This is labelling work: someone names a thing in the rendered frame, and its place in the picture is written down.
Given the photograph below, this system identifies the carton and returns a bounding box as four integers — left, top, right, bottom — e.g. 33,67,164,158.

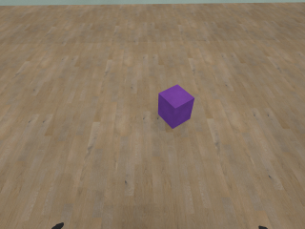
158,84,194,129

